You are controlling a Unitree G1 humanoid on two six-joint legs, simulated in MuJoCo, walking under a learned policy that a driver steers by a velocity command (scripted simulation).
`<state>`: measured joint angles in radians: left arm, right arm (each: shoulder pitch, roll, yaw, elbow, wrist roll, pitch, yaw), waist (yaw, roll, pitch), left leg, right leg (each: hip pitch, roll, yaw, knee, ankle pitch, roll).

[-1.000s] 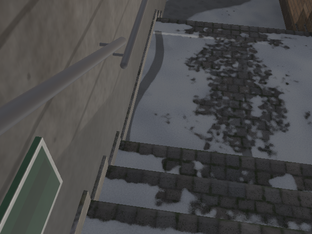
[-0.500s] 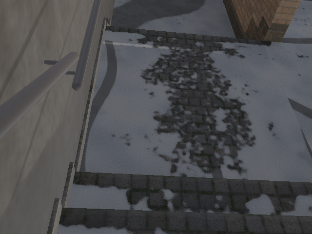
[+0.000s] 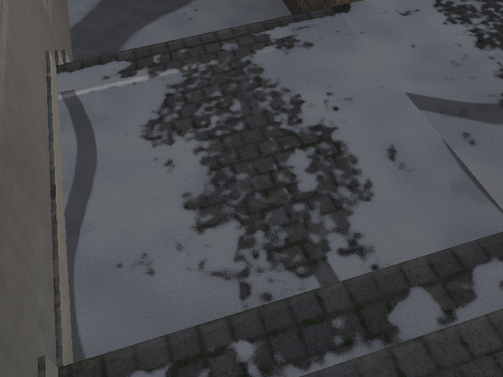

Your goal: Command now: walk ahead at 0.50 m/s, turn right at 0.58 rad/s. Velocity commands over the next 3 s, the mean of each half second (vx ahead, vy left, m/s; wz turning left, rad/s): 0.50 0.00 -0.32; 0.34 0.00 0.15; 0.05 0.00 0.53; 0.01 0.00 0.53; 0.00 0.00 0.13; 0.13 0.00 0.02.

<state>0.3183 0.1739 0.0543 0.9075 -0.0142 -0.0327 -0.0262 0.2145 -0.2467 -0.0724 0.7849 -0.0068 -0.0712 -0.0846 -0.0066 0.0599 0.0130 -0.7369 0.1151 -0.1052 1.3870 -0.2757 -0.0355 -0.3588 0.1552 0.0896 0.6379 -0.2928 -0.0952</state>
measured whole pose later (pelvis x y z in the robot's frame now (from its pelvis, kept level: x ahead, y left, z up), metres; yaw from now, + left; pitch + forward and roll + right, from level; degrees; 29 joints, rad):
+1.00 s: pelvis +0.55 -0.06 -0.22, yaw -2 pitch +2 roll -1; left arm -0.22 0.06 0.00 0.62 -0.01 -0.16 -0.07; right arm 0.68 -0.07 0.00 0.96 0.04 0.00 -0.02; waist -0.14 0.04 0.05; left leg -0.26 -0.07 -0.25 1.27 -0.59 0.00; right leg -0.57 -0.03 -0.11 0.88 0.51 -0.22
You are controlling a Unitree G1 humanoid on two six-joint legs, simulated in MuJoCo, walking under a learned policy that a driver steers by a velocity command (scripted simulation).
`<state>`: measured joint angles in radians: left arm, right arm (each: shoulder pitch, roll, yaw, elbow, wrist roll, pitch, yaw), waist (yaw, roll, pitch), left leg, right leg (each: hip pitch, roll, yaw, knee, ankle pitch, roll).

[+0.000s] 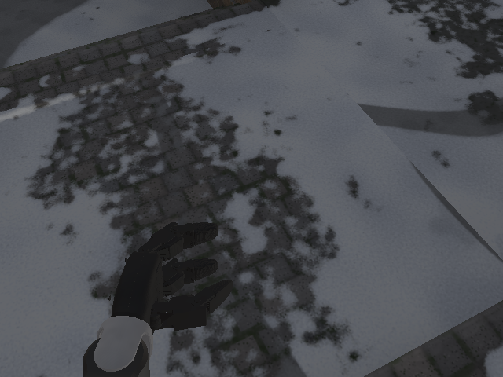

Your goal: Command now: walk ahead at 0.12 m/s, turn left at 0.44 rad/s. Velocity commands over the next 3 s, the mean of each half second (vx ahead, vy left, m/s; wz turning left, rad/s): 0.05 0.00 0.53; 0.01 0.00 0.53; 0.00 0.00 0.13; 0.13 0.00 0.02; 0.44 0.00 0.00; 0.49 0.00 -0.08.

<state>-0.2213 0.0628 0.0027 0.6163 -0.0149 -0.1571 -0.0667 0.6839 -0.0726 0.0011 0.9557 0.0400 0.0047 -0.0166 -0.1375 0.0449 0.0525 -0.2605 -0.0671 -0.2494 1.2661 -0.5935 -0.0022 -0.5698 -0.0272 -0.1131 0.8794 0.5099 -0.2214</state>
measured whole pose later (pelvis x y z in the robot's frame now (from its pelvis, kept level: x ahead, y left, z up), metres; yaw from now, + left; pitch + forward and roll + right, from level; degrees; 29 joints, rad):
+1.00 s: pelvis +0.47 +0.10 -0.27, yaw +32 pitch +2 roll -1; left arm 0.19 0.19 0.02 0.75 0.04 0.00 0.00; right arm 0.15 -0.26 -0.05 0.65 0.03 0.05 -0.06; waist 0.00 0.07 0.05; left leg -0.74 -0.09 -0.24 1.56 -0.37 -0.08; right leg -0.43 0.08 -0.03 0.56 -0.16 -0.08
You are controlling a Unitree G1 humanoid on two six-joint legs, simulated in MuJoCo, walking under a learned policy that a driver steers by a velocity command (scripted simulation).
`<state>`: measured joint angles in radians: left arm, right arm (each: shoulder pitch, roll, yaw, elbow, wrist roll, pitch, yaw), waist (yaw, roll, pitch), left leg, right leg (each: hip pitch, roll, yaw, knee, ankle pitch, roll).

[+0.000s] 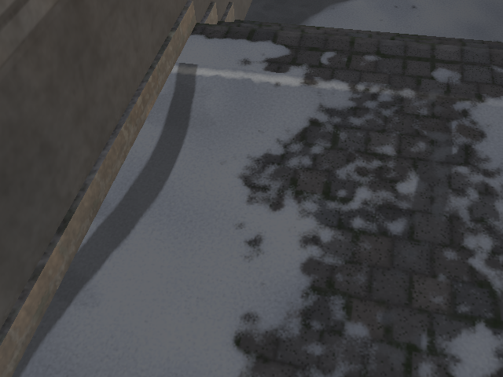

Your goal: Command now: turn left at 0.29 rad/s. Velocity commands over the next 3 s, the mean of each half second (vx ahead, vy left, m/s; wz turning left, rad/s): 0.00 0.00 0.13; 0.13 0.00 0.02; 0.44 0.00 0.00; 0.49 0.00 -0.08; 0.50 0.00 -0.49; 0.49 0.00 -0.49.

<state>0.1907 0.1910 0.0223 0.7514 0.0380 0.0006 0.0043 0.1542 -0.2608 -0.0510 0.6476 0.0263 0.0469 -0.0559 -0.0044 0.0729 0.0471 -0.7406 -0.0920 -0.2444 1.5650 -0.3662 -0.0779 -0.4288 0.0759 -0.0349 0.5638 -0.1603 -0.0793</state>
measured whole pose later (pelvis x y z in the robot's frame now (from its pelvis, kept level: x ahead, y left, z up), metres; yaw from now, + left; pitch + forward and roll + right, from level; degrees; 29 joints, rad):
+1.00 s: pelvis +0.16 +0.07 +0.00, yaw +2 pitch +1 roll +0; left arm 0.38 0.25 0.06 0.80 -0.03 -0.02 0.00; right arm 0.29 -0.22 -0.06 0.71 0.01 -0.09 0.02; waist 0.01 -0.05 -0.01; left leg -0.31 -0.03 0.05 0.67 -0.35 0.06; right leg -0.26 -0.04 0.02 0.79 -0.48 0.00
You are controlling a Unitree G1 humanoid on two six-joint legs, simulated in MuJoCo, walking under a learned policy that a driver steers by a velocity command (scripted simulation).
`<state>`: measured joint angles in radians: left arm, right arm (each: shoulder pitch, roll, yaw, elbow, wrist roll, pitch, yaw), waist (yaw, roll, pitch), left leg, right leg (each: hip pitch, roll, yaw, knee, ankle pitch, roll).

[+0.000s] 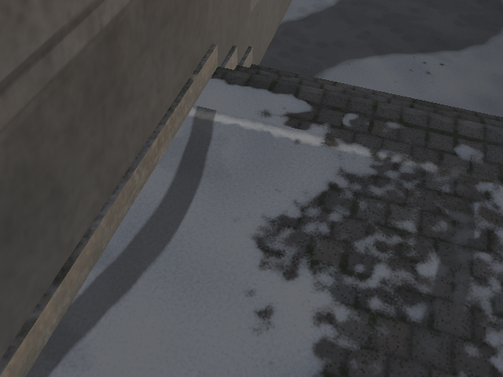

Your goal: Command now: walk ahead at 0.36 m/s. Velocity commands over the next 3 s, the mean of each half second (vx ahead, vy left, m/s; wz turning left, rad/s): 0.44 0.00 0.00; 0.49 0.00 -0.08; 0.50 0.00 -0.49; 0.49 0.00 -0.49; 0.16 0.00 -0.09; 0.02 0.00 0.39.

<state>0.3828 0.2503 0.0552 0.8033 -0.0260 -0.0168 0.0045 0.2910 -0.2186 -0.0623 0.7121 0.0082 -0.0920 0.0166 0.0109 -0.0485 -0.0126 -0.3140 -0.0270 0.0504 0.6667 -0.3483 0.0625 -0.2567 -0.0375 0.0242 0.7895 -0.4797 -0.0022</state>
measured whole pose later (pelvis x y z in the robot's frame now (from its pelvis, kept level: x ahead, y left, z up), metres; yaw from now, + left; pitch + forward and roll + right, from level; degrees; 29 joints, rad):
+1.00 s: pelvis +0.51 +0.03 +0.01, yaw -3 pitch +1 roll -1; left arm 0.37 0.31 0.05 0.86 -0.04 -0.07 -0.02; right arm 0.09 -0.28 -0.01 0.69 -0.02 -0.11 -0.01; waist 0.06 -0.03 0.06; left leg -0.41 0.03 0.02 0.53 -0.14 0.01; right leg -0.24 0.07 0.10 0.95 -0.47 -0.04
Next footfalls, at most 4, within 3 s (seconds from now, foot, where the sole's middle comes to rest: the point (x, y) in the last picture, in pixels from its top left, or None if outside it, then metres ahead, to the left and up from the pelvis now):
0.44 right None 0.39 -0.09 -0.76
0.92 left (199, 329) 0.63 0.15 -0.76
1.44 right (311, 265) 0.85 -0.18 -0.76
1.94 left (292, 181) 1.19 -0.13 -0.76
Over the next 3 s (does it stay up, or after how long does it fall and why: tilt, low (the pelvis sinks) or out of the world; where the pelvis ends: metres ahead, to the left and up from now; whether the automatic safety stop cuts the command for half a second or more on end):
stays up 1.11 -0.19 0.02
